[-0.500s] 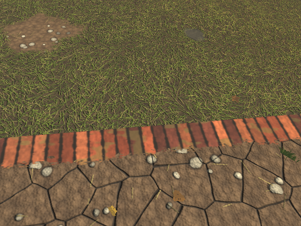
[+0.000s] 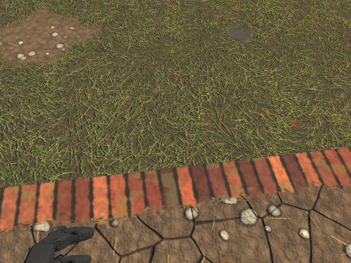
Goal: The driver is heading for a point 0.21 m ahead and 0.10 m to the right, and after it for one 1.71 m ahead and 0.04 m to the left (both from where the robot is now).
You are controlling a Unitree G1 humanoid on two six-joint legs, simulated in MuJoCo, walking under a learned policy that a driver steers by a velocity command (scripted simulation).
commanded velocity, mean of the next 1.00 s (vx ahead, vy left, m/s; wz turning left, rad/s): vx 0.11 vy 0.00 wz -0.04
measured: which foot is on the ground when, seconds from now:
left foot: down 0.00-0.04, up 0.06-0.42, down 0.44-0.84, up 0.86-1.00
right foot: up 0.00-0.00, down 0.02-0.44, up 0.46-0.82, down 0.84-1.00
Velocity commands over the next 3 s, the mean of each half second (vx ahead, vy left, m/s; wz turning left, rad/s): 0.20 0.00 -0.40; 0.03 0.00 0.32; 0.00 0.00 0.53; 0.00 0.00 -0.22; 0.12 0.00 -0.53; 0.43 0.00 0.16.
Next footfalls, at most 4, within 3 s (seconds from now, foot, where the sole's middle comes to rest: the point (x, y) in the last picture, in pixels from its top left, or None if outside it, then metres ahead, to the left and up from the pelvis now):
0.02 right None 0.20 -0.08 -0.76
0.44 left None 0.37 0.10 -0.76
0.84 right None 0.25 -0.11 -0.76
1.28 left None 0.26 0.16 -0.76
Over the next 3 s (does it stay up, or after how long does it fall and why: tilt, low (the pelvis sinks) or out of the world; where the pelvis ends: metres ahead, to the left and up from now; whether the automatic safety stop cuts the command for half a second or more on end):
stays up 0.48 0.01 0.03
